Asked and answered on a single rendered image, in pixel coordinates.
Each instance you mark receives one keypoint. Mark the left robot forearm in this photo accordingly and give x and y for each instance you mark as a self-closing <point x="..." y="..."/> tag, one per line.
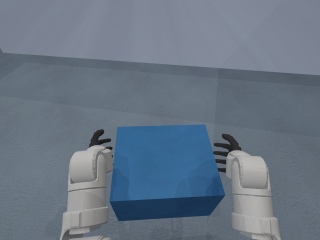
<point x="86" y="201"/>

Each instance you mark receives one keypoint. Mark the robot right hand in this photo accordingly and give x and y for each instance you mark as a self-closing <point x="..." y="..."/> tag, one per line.
<point x="233" y="146"/>

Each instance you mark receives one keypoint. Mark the robot left hand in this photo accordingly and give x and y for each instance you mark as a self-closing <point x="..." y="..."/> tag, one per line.
<point x="94" y="140"/>

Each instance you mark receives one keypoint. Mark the carton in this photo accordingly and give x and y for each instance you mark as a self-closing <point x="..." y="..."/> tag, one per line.
<point x="164" y="171"/>

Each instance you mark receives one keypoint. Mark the right robot forearm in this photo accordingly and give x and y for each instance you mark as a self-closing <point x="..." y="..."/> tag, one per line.
<point x="252" y="203"/>

